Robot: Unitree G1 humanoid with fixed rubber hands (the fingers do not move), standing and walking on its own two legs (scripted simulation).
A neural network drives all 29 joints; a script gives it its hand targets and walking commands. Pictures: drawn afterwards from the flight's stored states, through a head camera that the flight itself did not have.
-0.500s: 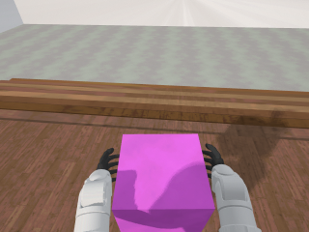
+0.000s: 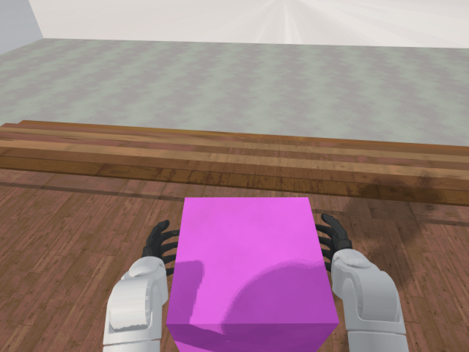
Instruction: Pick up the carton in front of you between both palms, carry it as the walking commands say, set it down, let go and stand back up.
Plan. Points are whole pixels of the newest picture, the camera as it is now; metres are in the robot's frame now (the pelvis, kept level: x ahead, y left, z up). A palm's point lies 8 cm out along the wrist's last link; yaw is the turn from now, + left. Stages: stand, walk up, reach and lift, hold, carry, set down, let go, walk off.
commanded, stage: carry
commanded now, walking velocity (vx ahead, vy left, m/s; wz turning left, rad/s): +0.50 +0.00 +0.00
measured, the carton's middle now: (246, 286) +0.28 +0.00 +0.01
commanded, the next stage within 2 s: none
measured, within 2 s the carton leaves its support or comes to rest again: neither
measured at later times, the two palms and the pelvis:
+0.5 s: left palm (162, 167) +0.52 +0.17 +0.10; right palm (295, 159) +0.53 -0.13 +0.10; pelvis +0.26 +0.01 +0.01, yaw +0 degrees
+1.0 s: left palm (180, 104) +0.84 +0.17 +0.10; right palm (276, 100) +0.84 -0.13 +0.11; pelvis +0.58 +0.02 +0.01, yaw -2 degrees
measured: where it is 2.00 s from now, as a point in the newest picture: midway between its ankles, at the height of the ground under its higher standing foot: (237, 210)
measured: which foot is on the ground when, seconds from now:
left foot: down 0.00-0.20, up 0.22-0.54, down 0.56-1.00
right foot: down 0.00-0.06, up 0.08-0.18, down 0.20-0.60, up 0.62-1.00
